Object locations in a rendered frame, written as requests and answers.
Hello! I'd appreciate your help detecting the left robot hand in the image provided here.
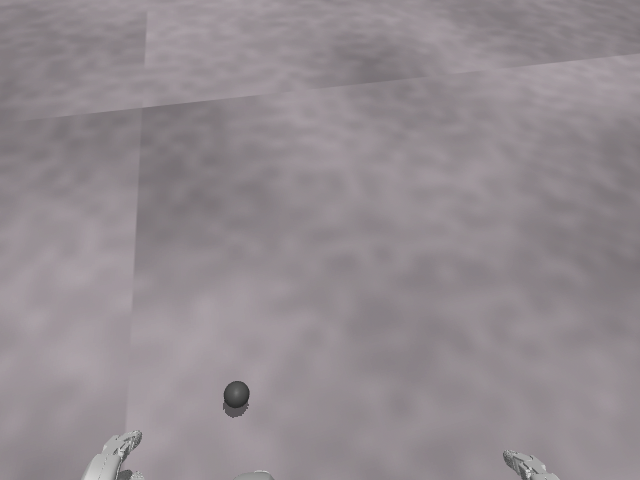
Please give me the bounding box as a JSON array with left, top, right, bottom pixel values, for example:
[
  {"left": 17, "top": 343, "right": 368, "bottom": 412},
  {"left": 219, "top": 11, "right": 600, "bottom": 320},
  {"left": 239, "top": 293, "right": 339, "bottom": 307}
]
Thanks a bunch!
[{"left": 81, "top": 430, "right": 145, "bottom": 480}]

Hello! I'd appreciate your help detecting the ball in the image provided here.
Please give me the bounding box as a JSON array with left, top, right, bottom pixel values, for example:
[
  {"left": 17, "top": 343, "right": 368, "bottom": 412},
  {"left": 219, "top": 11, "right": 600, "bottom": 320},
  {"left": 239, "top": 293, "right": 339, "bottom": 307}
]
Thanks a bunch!
[{"left": 224, "top": 381, "right": 250, "bottom": 408}]

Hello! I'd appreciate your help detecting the right robot hand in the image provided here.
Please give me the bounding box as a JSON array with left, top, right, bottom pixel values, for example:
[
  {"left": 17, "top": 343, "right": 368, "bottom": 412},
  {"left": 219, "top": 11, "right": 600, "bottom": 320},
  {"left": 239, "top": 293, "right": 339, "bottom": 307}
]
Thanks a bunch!
[{"left": 503, "top": 450, "right": 560, "bottom": 480}]

